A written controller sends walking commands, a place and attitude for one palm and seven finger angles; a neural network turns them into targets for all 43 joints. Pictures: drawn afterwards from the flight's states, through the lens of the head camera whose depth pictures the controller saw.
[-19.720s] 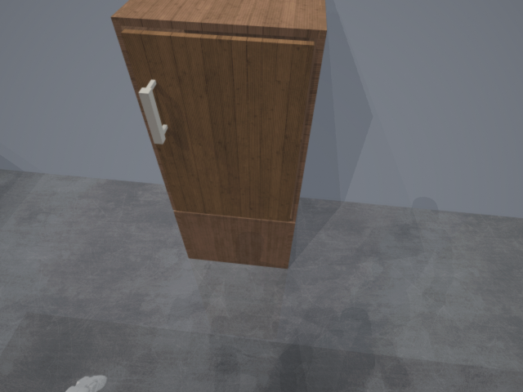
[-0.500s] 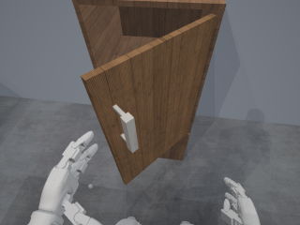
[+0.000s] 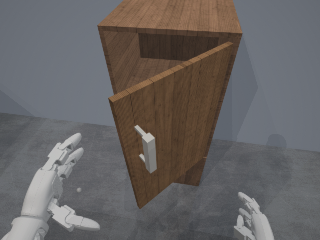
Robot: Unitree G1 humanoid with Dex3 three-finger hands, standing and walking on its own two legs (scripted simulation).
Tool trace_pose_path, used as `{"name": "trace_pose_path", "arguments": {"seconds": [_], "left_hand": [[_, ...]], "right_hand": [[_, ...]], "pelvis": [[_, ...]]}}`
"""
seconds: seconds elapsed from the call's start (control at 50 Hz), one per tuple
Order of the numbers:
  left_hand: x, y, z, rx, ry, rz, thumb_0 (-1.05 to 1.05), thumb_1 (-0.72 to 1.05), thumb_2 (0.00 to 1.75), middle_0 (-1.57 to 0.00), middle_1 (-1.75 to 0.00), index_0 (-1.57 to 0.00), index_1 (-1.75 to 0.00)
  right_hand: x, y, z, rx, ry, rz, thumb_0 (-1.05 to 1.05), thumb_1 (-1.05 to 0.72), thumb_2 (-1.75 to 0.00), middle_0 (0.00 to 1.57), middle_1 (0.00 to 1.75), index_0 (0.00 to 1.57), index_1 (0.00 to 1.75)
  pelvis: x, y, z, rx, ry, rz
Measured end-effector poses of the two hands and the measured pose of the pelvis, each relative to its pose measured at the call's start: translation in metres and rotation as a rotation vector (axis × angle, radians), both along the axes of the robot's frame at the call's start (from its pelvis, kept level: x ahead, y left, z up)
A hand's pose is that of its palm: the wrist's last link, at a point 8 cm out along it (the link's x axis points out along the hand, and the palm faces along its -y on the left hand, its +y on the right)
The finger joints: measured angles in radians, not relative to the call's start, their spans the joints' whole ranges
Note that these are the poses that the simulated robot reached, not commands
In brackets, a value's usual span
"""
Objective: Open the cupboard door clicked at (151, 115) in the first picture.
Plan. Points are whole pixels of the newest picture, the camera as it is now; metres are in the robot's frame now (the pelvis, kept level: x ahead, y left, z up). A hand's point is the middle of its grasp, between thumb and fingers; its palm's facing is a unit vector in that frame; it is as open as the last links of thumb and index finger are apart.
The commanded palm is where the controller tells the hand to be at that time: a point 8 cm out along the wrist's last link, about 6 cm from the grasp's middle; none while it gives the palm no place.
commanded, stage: draw the hand back to the body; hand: left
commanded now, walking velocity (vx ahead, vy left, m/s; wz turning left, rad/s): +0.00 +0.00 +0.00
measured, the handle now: (145, 149) +0.33 +0.08 +0.06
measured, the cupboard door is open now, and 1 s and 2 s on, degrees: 49 49 49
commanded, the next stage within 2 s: step back with the hand held close in 1.00 s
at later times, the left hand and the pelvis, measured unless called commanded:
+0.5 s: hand (37, 158) +0.22 +0.26 +0.17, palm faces +0.37 -0.83 -0.42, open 10.5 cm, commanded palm +0.17 +0.30 +0.19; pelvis +0.02 +0.02 +0.04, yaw -1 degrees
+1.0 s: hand (32, 156) +0.21 +0.25 +0.19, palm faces +0.42 -0.81 -0.41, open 7.4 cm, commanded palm +0.16 +0.29 +0.20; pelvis +0.01 +0.00 +0.04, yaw -2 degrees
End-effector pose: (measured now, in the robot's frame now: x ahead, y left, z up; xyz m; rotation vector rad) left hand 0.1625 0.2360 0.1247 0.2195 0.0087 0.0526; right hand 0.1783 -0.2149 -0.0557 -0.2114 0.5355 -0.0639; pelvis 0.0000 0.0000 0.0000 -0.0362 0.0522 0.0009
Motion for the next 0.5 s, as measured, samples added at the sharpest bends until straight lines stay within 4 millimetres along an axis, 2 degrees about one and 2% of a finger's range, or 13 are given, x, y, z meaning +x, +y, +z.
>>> {"name": "trace_pose_path", "arguments": {"seconds": [0.16,0.36,0.5], "left_hand": [[-0.002,0.021,0.018,0.128,0.009,0.204,-0.01,-0.19,0.43,-0.17,-0.3,-0.17,-0.3],[0.009,0.045,0.049,0.207,-0.052,0.273,0.0,0.15,0.58,-0.18,-0.3,-0.18,-0.3],[0.013,0.06,0.066,0.24,-0.103,0.317,0.0,0.39,0.68,-0.19,-0.3,-0.19,-0.3]], "right_hand": [[0.0,0.008,0.008,-0.021,0.066,-0.011,0.02,-0.91,-0.9,0.2,0.3,0.2,0.3],[0.011,0.017,0.013,-0.012,0.102,0.009,0.02,-0.9,-0.9,0.2,0.3,0.2,0.3],[0.021,0.016,0.019,-0.011,0.104,0.015,0.02,-0.9,-0.9,0.2,0.3,0.2,0.3]], "pelvis": [[0.008,0.008,0.019,0.004,-0.052,-0.008],[0.021,0.016,0.032,0.015,-0.095,-0.02],[0.025,0.016,0.036,0.016,-0.113,-0.026]]}}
